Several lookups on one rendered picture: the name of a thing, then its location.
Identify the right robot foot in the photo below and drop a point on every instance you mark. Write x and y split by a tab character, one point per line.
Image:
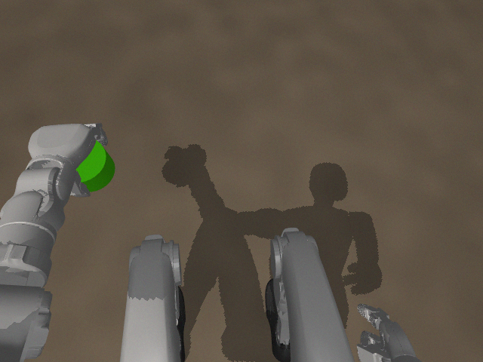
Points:
280	351

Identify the tin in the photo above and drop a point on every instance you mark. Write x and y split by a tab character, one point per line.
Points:
97	170

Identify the right robot hand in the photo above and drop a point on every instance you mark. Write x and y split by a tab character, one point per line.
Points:
391	343

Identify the left robot arm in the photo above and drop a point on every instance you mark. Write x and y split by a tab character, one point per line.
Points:
28	231

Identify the left robot hand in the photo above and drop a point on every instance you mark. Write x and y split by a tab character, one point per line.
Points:
72	142

